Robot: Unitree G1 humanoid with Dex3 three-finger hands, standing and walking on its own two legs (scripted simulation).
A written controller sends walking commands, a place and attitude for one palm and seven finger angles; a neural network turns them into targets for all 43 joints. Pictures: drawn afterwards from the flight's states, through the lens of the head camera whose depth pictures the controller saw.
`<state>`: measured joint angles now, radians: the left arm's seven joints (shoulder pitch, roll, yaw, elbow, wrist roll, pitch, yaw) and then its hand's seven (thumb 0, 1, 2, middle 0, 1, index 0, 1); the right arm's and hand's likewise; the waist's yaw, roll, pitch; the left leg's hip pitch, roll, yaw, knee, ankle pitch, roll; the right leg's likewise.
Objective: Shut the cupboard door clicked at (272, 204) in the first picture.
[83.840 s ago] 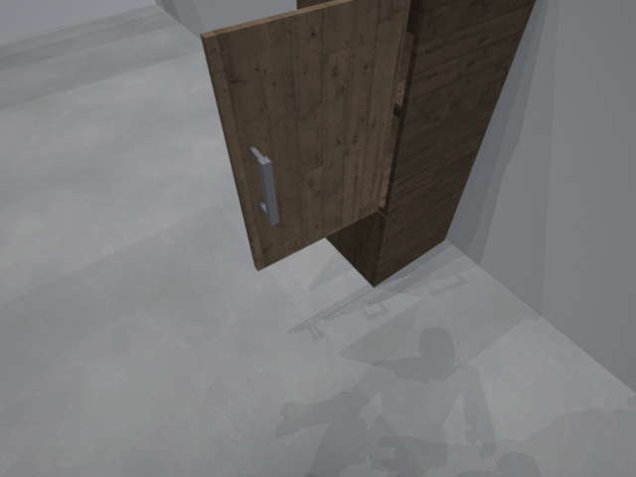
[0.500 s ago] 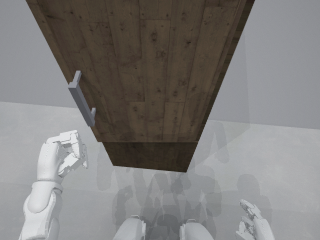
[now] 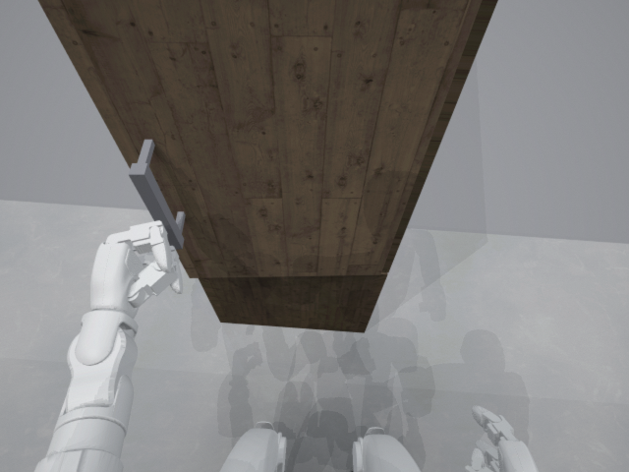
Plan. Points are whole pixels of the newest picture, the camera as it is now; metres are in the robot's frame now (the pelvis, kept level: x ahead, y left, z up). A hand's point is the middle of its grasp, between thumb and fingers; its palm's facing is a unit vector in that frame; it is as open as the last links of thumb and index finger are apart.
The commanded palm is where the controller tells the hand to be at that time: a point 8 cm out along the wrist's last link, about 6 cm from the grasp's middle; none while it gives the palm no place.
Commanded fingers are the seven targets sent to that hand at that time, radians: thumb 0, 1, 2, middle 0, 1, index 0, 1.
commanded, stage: bring the fist close to the handle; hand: left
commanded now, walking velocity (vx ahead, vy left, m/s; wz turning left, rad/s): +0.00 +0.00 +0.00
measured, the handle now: (163, 199) +0.46 +0.23 +0.04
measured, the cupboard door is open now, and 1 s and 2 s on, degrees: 6 2 0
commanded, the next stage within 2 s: push the door shut along its arc in 0.42 s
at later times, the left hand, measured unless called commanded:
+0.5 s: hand (172, 266) +0.35 +0.19 +0.05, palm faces +0.06 -1.00 -0.03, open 3.1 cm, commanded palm +0.32 +0.25 +0.05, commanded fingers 0.00 0.90 0.90 -1.30 -1.50 -1.30 -1.50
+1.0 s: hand (181, 228) +0.41 +0.19 +0.05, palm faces -0.07 -1.00 -0.02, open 3.1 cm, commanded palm +0.39 +0.24 +0.05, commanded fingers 0.00 0.90 0.90 -1.30 -1.50 -1.30 -1.50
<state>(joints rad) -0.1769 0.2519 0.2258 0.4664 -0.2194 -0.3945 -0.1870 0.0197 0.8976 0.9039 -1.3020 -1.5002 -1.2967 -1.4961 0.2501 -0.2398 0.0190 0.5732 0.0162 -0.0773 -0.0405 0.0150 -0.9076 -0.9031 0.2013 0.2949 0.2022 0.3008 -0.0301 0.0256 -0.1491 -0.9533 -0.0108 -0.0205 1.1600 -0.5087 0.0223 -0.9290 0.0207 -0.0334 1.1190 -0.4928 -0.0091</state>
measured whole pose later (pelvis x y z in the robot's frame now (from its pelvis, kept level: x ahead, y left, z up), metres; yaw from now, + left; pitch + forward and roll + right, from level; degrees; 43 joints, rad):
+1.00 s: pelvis +0.00 -0.01 -0.01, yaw +0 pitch +20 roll -2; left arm -0.52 0.38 0.31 0.84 -0.23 -0.41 -0.38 0.02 0.90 0.90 -1.31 -1.50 -1.30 -1.50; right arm 0.29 -0.27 0.01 0.62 0.04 -0.04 -0.05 0.01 -0.91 -0.90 0.20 0.29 0.20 0.30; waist -0.06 0.03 -0.14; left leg -1.02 0.00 -0.03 1.19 -0.50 0.01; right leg -1.00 0.03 -0.04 1.14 -0.49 -0.02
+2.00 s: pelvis -0.04 -0.01 -0.02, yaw -1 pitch +20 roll -2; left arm -0.68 0.37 0.32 1.01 -0.14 -0.46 -0.16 0.02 0.90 0.90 -1.32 -1.50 -1.31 -1.50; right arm 0.37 -0.27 0.03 0.64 0.01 -0.04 -0.02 0.01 -0.91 -0.90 0.20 0.29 0.20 0.30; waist -0.13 0.03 -0.14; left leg -1.11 0.00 -0.02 1.21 -0.45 0.01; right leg -1.09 0.03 -0.04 1.17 -0.43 -0.02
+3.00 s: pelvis +0.02 -0.01 +0.05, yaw +1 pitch +8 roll -1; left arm 0.12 0.27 0.23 0.11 -0.29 -0.25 -0.23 0.02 0.90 0.90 -1.28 -1.47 -1.27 -1.47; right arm 0.27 -0.26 0.03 0.53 0.05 -0.07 -0.07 0.02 -0.91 -0.90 0.20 0.29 0.20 0.30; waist -0.01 0.04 -0.12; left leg -0.61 -0.01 -0.03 0.90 -0.43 0.01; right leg -0.58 0.03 -0.04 0.86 -0.42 -0.02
